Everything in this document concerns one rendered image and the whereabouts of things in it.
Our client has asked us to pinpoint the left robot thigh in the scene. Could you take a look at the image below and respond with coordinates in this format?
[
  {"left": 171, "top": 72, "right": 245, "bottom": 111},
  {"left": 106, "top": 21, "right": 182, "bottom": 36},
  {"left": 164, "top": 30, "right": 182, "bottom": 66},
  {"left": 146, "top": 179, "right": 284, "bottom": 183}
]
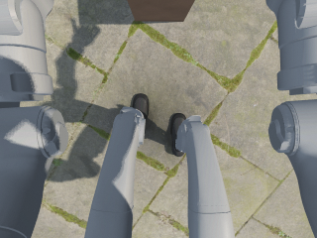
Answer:
[{"left": 84, "top": 112, "right": 146, "bottom": 238}]

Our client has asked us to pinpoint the right robot upper arm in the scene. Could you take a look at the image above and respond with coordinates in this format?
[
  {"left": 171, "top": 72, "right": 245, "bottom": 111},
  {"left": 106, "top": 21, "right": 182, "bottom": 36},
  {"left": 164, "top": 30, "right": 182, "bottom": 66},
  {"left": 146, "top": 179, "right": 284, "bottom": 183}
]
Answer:
[{"left": 268, "top": 99, "right": 317, "bottom": 238}]

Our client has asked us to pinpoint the robot right forearm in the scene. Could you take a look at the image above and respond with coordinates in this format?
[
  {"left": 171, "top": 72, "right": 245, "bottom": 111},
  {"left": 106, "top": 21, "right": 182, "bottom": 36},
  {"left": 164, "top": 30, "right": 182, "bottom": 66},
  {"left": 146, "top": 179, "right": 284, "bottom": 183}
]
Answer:
[{"left": 265, "top": 0, "right": 317, "bottom": 95}]

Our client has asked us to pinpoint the carton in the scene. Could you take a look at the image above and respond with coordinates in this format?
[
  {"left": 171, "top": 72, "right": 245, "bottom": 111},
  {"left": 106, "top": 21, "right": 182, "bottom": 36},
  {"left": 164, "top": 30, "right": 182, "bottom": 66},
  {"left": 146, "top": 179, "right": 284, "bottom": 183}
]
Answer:
[{"left": 127, "top": 0, "right": 195, "bottom": 22}]

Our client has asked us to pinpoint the left robot upper arm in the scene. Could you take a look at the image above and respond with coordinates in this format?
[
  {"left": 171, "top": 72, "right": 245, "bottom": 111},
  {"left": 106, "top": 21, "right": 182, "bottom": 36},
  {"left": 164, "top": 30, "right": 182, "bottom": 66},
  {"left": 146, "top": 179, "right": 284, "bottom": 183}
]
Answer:
[{"left": 0, "top": 105, "right": 68, "bottom": 238}]

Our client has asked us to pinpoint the right robot foot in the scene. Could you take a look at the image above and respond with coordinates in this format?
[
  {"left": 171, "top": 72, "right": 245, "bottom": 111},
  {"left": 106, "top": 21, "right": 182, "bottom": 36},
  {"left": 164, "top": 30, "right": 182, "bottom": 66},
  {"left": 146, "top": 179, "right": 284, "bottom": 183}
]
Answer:
[{"left": 170, "top": 113, "right": 186, "bottom": 157}]

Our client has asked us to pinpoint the robot left forearm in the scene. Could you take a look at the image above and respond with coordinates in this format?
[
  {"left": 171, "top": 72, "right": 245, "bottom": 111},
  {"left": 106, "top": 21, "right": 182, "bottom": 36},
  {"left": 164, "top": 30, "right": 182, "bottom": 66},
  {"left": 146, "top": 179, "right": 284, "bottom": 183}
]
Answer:
[{"left": 0, "top": 0, "right": 54, "bottom": 108}]

